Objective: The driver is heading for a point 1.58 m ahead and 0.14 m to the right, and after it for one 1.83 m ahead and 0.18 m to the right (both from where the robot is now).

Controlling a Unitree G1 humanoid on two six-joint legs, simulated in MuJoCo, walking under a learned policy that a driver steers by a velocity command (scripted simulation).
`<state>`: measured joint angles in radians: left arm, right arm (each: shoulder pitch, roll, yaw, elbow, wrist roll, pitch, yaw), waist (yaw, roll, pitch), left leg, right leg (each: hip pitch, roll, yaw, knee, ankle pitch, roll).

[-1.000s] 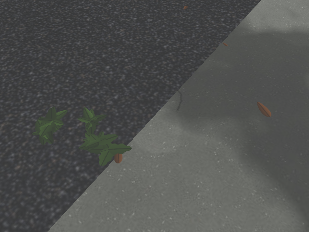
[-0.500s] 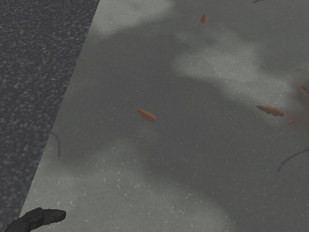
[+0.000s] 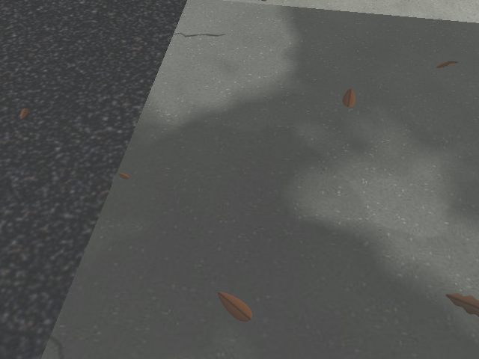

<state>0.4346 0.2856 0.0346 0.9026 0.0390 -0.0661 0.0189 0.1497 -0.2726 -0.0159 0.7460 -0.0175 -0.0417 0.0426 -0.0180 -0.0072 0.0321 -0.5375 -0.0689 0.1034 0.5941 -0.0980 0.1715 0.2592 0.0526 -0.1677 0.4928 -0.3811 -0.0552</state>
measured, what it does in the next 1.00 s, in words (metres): walks ahead: right foot, then left foot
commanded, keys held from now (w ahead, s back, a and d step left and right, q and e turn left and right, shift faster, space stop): w+shift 0.86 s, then w+e+shift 0.14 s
